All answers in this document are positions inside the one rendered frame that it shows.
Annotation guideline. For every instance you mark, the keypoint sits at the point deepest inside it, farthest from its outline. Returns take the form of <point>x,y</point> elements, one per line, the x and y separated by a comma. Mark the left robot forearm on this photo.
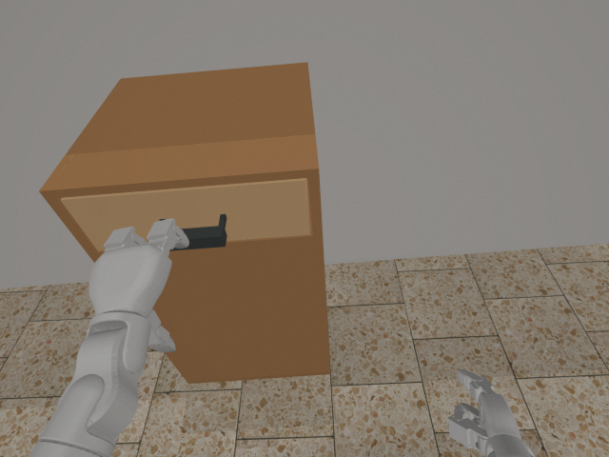
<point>102,398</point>

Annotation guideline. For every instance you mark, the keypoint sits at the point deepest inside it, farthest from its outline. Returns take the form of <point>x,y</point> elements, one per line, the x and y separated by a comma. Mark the cabinet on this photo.
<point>256,308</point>

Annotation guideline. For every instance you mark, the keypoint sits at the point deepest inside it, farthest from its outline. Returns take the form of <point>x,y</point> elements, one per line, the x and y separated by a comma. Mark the drawer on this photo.
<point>253,210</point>

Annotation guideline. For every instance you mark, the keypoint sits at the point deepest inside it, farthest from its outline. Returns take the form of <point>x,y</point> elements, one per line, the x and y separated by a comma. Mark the handle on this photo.
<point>206,237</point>

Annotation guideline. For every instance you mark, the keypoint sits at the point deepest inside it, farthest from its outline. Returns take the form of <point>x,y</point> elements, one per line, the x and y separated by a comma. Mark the right robot forearm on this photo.
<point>505,445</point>

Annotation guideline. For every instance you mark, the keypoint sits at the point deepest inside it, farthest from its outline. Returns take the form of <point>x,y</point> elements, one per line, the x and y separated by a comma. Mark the robot right hand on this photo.
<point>472,427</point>

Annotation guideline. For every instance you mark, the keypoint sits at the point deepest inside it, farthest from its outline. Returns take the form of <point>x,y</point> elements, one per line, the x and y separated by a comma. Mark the robot left hand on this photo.
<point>131,274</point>

